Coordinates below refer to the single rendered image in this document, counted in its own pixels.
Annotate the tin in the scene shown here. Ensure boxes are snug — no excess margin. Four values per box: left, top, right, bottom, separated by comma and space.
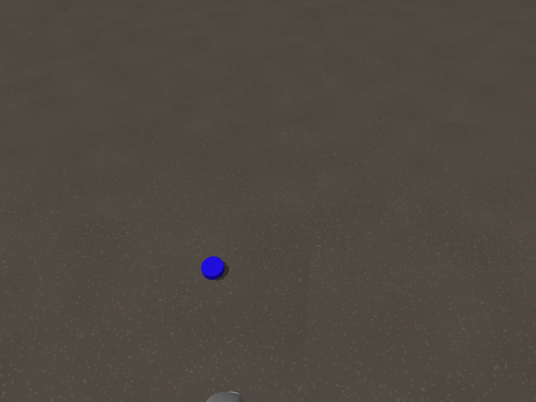
201, 256, 224, 280

